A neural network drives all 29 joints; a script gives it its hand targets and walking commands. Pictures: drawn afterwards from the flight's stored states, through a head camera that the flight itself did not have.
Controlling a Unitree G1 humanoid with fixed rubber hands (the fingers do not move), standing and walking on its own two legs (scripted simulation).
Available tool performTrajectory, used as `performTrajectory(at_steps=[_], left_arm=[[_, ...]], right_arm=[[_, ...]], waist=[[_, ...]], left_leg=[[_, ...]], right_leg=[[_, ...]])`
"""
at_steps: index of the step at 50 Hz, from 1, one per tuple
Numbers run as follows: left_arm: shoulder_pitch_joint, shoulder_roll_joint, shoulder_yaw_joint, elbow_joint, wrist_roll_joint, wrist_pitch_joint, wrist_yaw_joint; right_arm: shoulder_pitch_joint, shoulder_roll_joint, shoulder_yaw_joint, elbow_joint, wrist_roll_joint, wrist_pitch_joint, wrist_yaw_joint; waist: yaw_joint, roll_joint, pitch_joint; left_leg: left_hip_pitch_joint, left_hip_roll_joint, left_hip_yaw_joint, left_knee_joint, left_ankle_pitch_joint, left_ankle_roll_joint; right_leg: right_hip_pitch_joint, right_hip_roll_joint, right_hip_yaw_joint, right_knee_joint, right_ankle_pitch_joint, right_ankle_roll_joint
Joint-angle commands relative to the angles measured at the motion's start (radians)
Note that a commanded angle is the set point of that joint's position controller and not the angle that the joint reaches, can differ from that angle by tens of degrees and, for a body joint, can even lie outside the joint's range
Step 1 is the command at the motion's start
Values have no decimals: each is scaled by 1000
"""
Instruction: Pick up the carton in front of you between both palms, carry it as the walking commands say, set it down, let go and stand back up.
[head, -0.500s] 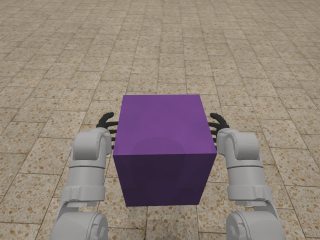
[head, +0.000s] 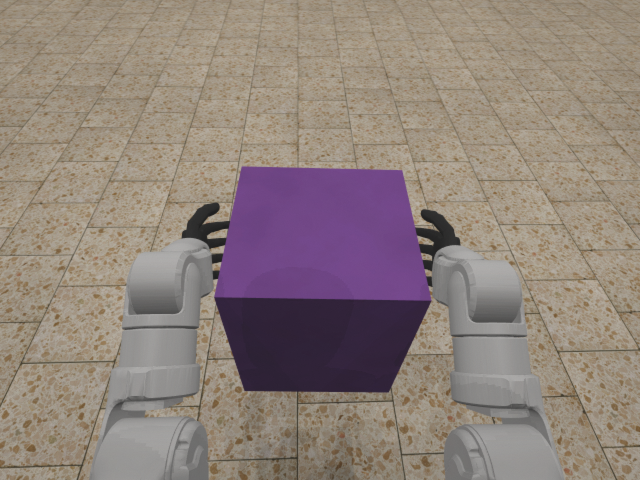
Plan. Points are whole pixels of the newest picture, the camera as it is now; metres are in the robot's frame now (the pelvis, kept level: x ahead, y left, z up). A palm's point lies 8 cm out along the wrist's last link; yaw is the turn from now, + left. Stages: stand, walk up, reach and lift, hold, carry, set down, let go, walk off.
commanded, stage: carry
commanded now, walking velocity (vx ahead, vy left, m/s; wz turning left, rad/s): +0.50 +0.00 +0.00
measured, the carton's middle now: (319, 286) +0.37 +0.00 +0.03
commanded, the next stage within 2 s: none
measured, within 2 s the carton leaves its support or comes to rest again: neither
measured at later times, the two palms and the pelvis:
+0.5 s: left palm (247, 167) +0.56 +0.11 +0.08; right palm (430, 167) +0.57 -0.19 +0.07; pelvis +0.30 -0.05 +0.01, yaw +3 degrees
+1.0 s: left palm (246, 107) +0.74 +0.13 +0.08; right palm (403, 109) +0.73 -0.17 +0.08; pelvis +0.47 -0.02 +0.00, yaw -1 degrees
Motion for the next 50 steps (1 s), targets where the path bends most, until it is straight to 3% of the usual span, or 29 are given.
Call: performTrajectory(at_steps=[1,4,8,15,17,18,19,20,21,23,24,25,26,29,32,34,36,37,38,39,40,41,44,47,50], left_arm=[[-632,-1101,-640,-116,-372,2,-237],[-530,-1133,-645,-127,-334,4,-228],[-403,-1156,-690,-203,-298,8,-227],[-208,-1116,-780,-325,-305,29,-270],[-137,-1101,-788,-336,-305,32,-286],[-107,-1085,-784,-339,-301,33,-292],[-47,-1070,-778,-340,-295,35,-297],[-24,-1055,-764,-319,-277,30,-301],[6,-1096,-769,-316,-287,24,-307],[-18,-1129,-782,-376,-311,13,-314],[-30,-1136,-790,-399,-318,9,-315],[-25,-1139,-796,-415,-324,5,-316],[-11,-1136,-800,-425,-327,3,-318],[62,-1106,-800,-428,-330,-1,-327],[92,-1074,-799,-443,-326,0,-329],[76,-1052,-797,-468,-325,7,-324],[73,-1019,-792,-472,-316,21,-317],[84,-999,-787,-461,-306,29,-314],[82,-980,-784,-456,-302,41,-310],[54,-964,-797,-462,-306,57,-305],[30,-954,-803,-471,-311,67,-305],[3,-964,-811,-463,-316,71,-306],[-7,-1002,-816,-418,-317,63,-309],[25,-1037,-817,-379,-302,33,-314],[32,-1066,-820,-363,-280,-14,-318]], right_arm=[[-710,1088,661,-160,463,-12,241],[-638,1114,656,-182,453,1,258],[-478,1102,658,-231,409,19,282],[-194,1034,700,-303,327,28,300],[-132,1016,720,-320,313,27,301],[-91,1027,728,-318,316,28,303],[-69,1015,731,-329,318,30,306],[-76,1033,750,-349,329,39,307],[-84,1025,758,-378,338,39,312],[-116,1052,784,-413,364,23,315],[-106,1070,792,-415,368,16,314],[-87,1079,795,-421,370,8,312],[-62,1084,798,-423,366,3,307],[32,1073,800,-415,337,-8,293],[38,1043,803,-448,337,-3,288],[22,1023,804,-475,346,7,289],[31,990,795,-480,346,24,291],[35,964,785,-473,344,35,292],[38,937,768,-456,335,46,294],[37,929,752,-413,324,48,296],[54,941,744,-383,324,46,296],[49,954,735,-371,322,45,296],[55,991,728,-337,313,38,294],[58,1023,747,-326,308,12,298],[23,1045,778,-340,311,-29,306]], waist=[[-1,52,-433],[13,104,-419],[11,147,-368],[-2,182,-252],[16,158,-267],[22,117,-316],[46,20,-388],[52,-224,-432],[51,-276,-383],[46,-118,-343],[41,-53,-323],[37,-57,-315],[36,-90,-316],[31,-148,-320],[39,-172,-300],[39,-152,-279],[32,-94,-239],[32,-66,-244],[37,37,-271],[34,123,-329],[29,173,-330],[30,155,-327],[24,115,-336],[22,54,-384],[24,25,-383]], left_leg=[[547,319,-426,-214,175,83],[536,303,-317,-261,218,73],[575,257,-198,-269,343,37],[604,227,-90,-212,485,8],[529,213,-35,-69,519,-26],[401,187,1,52,467,-56],[234,164,18,255,196,-91],[-92,47,6,521,-78,-125],[-260,17,-80,665,-355,-112],[-234,104,-141,713,-348,-91],[-184,136,-149,624,-293,-95],[-121,143,-131,503,-259,-104],[-65,120,-94,421,-245,-113],[24,79,-33,209,-171,-129],[69,62,5,88,-5,-135],[139,66,23,4,112,-137],[259,83,34,-159,278,-141],[360,146,-14,-155,381,-133],[458,270,-126,-75,749,-92],[553,332,-184,-29,832,-10],[493,336,-225,-72,736,12],[454,314,-212,-90,665,7],[443,245,-129,-25,696,-30],[440,218,-89,36,727,-36],[425,211,-70,58,738,-30]], right_leg=[[-233,-93,38,-60,71,13],[-206,-88,-14,-234,93,41],[-212,-84,-77,-451,224,66],[-132,-51,-164,-707,364,46],[65,-16,-221,-808,388,26],[277,-24,-216,-791,357,10],[481,-186,-4,-806,248,-21],[711,-435,424,-865,174,-163],[703,-472,533,-914,344,-221],[564,-431,308,-877,680,-191],[481,-399,204,-898,693,-146],[418,-362,105,-919,677,-104],[382,-334,40,-921,694,-88],[364,-289,-70,-897,773,-87],[360,-275,-114,-866,835,-62],[322,-253,-137,-823,765,-38],[259,-214,-148,-745,629,8],[191,-205,-141,-703,522,30],[125,-170,-136,-640,312,68],[78,-153,-90,-656,147,83],[111,-140,-91,-666,70,87],[156,-140,-83,-688,87,85],[211,-151,-84,-754,257,84],[246,-165,-87,-696,478,86],[235,-164,-86,-682,520,85]])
